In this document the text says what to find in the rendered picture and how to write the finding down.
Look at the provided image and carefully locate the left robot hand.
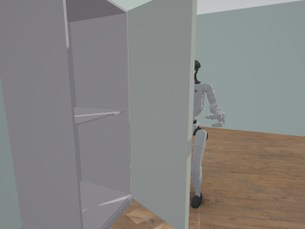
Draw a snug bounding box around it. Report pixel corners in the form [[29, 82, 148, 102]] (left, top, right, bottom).
[[205, 112, 225, 128]]

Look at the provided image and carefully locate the left robot upper arm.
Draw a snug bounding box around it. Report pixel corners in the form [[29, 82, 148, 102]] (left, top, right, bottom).
[[202, 83, 218, 113]]

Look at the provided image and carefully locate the left robot shin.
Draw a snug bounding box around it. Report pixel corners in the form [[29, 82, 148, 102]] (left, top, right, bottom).
[[192, 167, 203, 197]]

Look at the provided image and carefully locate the fridge door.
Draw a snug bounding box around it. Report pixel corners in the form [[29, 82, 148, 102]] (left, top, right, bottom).
[[127, 0, 197, 229]]

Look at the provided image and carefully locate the humanoid robot head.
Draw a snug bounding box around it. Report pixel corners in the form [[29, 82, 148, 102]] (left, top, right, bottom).
[[194, 60, 201, 84]]

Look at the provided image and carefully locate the robot left forearm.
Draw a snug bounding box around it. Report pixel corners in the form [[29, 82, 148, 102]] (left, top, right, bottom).
[[213, 104, 226, 118]]

